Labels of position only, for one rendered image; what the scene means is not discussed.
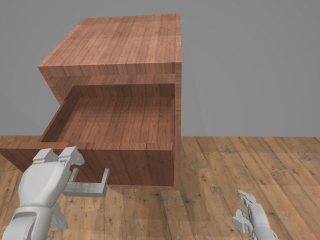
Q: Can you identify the robot right hand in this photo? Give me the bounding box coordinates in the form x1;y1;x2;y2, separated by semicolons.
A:
232;190;271;236

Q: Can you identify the drawer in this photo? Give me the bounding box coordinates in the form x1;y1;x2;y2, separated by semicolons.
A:
0;83;175;187

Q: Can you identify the cabinet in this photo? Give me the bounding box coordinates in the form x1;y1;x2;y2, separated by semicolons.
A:
37;13;182;191

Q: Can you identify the handle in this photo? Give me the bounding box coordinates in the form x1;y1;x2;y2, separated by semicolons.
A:
62;168;110;198

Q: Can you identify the left robot forearm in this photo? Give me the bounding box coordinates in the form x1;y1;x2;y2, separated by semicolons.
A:
1;205;54;240

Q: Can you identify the robot left hand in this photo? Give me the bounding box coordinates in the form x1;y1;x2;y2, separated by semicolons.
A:
18;146;85;229

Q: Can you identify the right robot forearm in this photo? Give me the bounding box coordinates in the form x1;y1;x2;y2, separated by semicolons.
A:
252;226;279;240

